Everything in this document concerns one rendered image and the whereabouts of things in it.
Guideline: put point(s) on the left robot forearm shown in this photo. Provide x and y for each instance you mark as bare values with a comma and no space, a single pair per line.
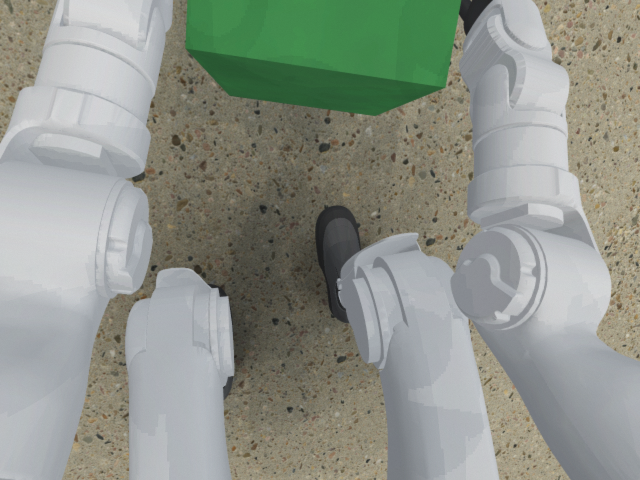
89,106

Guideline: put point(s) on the left robot thigh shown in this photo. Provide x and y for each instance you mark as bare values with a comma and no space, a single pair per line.
176,406

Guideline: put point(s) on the left robot shin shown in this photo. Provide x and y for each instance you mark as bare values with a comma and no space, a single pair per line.
136,328

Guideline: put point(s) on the right robot forearm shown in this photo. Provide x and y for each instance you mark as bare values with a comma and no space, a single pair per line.
519,139

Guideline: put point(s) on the robot right upper arm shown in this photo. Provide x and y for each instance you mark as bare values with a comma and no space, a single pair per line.
536,299

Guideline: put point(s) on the robot left upper arm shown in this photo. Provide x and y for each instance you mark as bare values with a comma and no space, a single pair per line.
70,241

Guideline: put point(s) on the right robot hand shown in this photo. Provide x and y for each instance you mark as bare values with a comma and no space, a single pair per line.
470,11

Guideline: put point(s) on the carton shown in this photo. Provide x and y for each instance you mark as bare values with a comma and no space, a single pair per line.
358,56

